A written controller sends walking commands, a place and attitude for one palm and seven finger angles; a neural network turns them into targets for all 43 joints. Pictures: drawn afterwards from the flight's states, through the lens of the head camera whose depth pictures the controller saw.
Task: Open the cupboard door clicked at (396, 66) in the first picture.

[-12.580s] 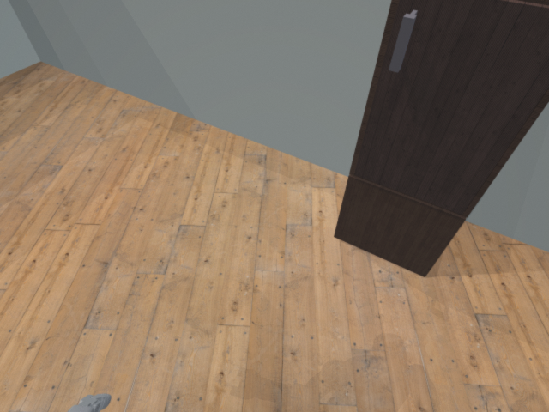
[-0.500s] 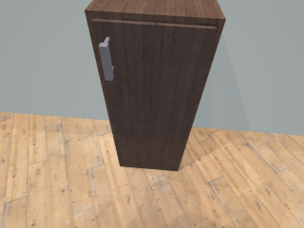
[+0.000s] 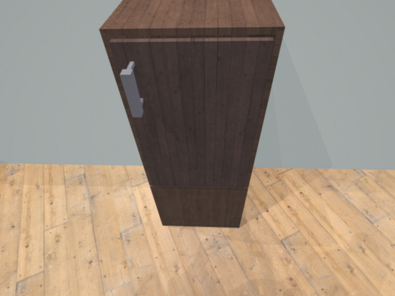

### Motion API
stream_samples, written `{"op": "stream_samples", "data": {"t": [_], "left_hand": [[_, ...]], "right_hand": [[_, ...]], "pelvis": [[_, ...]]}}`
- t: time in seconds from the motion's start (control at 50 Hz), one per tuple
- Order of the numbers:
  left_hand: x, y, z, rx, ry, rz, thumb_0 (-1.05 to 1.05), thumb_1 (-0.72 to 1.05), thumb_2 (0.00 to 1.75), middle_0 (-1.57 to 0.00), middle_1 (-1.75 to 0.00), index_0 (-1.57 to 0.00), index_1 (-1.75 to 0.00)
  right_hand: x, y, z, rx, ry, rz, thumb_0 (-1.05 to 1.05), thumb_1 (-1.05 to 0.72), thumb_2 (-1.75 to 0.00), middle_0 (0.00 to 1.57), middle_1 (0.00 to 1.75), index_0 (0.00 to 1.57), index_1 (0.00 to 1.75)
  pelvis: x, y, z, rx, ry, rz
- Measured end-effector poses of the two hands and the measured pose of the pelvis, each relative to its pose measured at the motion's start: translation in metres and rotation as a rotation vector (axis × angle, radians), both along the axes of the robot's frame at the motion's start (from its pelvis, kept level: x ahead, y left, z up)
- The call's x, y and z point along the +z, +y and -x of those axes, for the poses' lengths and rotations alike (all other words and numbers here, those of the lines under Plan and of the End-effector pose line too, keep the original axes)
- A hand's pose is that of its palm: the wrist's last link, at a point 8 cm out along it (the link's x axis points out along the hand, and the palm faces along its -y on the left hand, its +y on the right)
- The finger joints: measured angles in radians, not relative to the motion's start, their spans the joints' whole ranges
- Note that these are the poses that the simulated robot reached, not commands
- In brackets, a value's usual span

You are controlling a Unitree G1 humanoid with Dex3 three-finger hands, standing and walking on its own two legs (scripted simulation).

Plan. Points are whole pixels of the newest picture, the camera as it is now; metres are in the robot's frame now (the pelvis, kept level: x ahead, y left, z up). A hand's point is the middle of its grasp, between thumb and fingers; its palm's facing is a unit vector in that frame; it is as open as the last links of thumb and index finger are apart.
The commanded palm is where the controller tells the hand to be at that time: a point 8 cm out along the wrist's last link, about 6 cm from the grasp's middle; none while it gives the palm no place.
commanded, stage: raise the hand with hooked fingers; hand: left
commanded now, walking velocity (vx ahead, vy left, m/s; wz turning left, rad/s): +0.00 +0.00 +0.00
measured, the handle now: (134, 89) +0.55 +0.19 +0.14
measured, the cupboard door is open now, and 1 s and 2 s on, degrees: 0 0 0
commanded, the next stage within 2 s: none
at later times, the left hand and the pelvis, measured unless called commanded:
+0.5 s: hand (106, 281) +0.16 +0.19 -0.03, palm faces +0.09 -1.00 -0.02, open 8.7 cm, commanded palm +0.14 +0.25 -0.01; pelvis +0.00 -0.03 -0.06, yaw +3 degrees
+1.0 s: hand (78, 235) +0.21 +0.24 +0.05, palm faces +0.04 -1.00 -0.07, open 11.7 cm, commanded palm +0.18 +0.29 +0.07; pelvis -0.01 -0.01 -0.03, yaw +2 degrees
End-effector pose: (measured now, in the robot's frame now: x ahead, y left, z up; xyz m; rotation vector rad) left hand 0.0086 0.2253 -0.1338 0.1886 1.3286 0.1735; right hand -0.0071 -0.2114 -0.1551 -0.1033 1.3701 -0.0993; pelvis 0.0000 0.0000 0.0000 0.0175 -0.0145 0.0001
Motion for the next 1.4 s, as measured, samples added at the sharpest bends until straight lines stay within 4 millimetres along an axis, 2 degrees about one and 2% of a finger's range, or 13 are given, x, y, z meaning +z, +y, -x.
{"op": "stream_samples", "data": {"t": [0.1,0.16,0.22,0.3,0.34,0.4,0.5,0.58,0.72,0.84,0.96,1.12,1.4], "left_hand": [[0.002,-0.003,-0.011,0.052,-0.037,0.009,0.01,0.93,0.89,-0.20,-0.30,-0.20,-0.30],[0.048,0.006,-0.069,0.107,-0.431,-0.030,0.02,0.93,0.89,-0.20,-0.31,-0.20,-0.31],[0.104,0.006,-0.128,0.094,-0.815,-0.027,0.02,0.89,0.88,-0.20,-0.32,-0.20,-0.33],[0.147,0.003,-0.170,-0.023,-1.212,0.044,0.01,0.82,0.85,-0.21,-0.36,-0.20,-0.37],[0.148,-0.001,-0.172,-0.120,-1.321,0.085,0.01,0.78,0.83,-0.21,-0.39,-0.20,-0.39],[0.133,-0.001,-0.158,-0.212,-1.328,0.134,0.00,0.71,0.81,-0.21,-0.43,-0.21,-0.43],[0.112,0.016,-0.124,-0.092,-1.237,0.123,0.01,0.59,0.76,-0.23,-0.50,-0.22,-0.50],[0.127,0.024,-0.119,-0.077,-1.294,0.060,0.01,0.49,0.72,-0.23,-0.56,-0.23,-0.56],[0.155,0.031,-0.161,-0.220,-1.305,0.115,0.01,0.33,0.65,-0.24,-0.67,-0.24,-0.67],[0.177,0.048,-0.176,-0.198,-1.283,0.117,0.01,0.19,0.59,-0.25,-0.75,-0.25,-0.76],[0.188,0.059,-0.179,-0.185,-1.311,0.105,0.00,0.05,0.53,-0.26,-0.84,-0.26,-0.85],[0.207,0.075,-0.194,-0.185,-1.360,0.100,0.00,-0.14,0.45,-0.28,-0.97,-0.27,-0.97],[0.256,0.106,-0.214,-0.162,-1.391,0.079,-0.01,-0.43,0.32,-0.30,-1.15,-0.29,-1.16]], "right_hand": [[0.004,-0.009,-0.009,-0.004,-0.013,0.023,0.01,-0.91,-0.89,0.20,0.30,0.20,0.30],[0.017,-0.026,-0.037,-0.006,-0.211,0.088,0.02,-0.92,-0.89,0.20,0.30,0.20,0.30],[0.030,-0.044,-0.079,0.018,-0.418,0.131,0.02,-0.92,-0.89,0.20,0.30,0.20,0.30],[0.052,-0.063,-0.143,0.052,-0.662,0.164,0.02,-0.91,-0.89,0.20,0.30,0.20,0.30],[0.063,-0.069,-0.172,0.081,-0.765,0.174,0.02,-0.91,-0.89,0.20,0.30,0.20,0.30],[0.075,-0.073,-0.210,0.129,-0.884,0.183,0.02,-0.91,-0.89,0.20,0.30,0.20,0.30],[0.081,-0.062,-0.247,0.199,-0.959,0.177,0.02,-0.91,-0.89,0.20,0.30,0.19,0.30],[0.068,-0.042,-0.249,0.253,-0.916,0.137,0.01,-0.90,-0.89,0.20,0.30,0.19,0.30],[0.036,-0.018,-0.204,0.215,-0.761,0.046,0.02,-0.90,-0.89,0.20,0.30,0.20,0.30],[0.035,-0.024,-0.160,0.129,-0.687,0.051,0.02,-0.90,-0.89,0.20,0.30,0.20,0.30],[0.044,-0.043,-0.141,0.125,-0.666,0.127,0.02,-0.90,-0.89,0.20,0.30,0.20,0.30],[0.070,-0.044,-0.155,0.136,-0.746,0.187,0.02,-0.90,-0.89,0.20,0.30,0.20,0.30],[0.094,0.008,-0.194,0.201,-0.861,0.084,0.02,-0.90,-0.89,0.20,0.30,0.20,0.30]], "pelvis": [[-0.001,-0.004,-0.003,0.003,0.003,0.009],[-0.004,-0.007,-0.005,0.018,0.010,0.000],[-0.008,-0.008,-0.004,0.046,0.030,0.004],[-0.022,-0.015,-0.001,0.032,0.103,0.001],[-0.033,-0.019,0.001,0.025,0.135,-0.001],[-0.048,-0.024,0.002,0.023,0.165,-0.002],[-0.060,-0.030,0.000,0.047,0.178,0.016],[-0.061,-0.032,0.000,0.071,0.173,0.041],[-0.052,-0.031,0.004,0.072,0.156,0.053],[-0.039,-0.024,0.003,0.047,0.142,0.038],[-0.032,-0.015,0.005,0.040,0.120,0.036],[-0.024,-0.004,0.006,0.040,0.071,0.040],[-0.011,0.006,0.002,0.045,0.005,0.040]]}}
